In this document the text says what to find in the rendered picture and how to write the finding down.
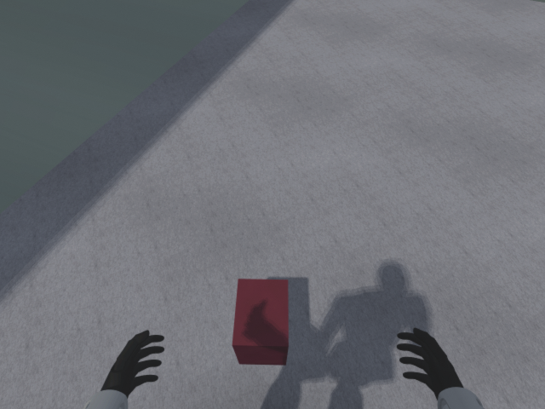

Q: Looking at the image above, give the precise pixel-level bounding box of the robot right hand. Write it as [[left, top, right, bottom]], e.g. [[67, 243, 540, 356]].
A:
[[397, 328, 463, 400]]

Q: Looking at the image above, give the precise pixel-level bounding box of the robot left forearm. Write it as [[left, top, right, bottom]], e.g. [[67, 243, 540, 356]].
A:
[[83, 389, 128, 409]]

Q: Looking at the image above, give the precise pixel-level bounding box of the carton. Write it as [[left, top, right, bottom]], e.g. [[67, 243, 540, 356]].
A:
[[232, 279, 289, 366]]

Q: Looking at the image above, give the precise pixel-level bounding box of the robot right forearm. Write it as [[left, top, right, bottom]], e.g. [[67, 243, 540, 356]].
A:
[[438, 387, 485, 409]]

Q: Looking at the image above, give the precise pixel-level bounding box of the robot left hand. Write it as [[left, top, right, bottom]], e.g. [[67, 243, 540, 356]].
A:
[[101, 330, 164, 399]]

